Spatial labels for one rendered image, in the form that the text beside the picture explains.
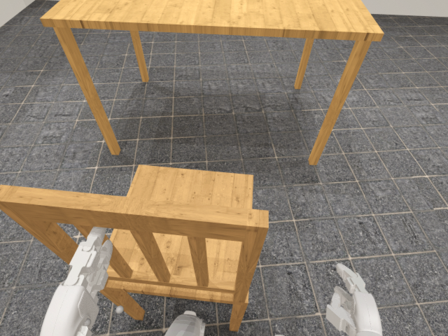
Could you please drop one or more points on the left robot thigh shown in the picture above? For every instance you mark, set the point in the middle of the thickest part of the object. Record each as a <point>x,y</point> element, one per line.
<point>186,325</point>

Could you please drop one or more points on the robot left hand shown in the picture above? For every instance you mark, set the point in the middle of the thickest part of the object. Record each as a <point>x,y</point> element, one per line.
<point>75,299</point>

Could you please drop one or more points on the table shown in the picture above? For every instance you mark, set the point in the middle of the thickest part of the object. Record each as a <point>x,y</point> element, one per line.
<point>308,19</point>

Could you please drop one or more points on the chair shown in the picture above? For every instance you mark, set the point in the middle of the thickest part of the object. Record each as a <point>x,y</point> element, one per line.
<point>179,233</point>

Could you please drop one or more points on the robot right hand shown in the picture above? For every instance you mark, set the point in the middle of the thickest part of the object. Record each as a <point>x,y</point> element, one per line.
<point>359,312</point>

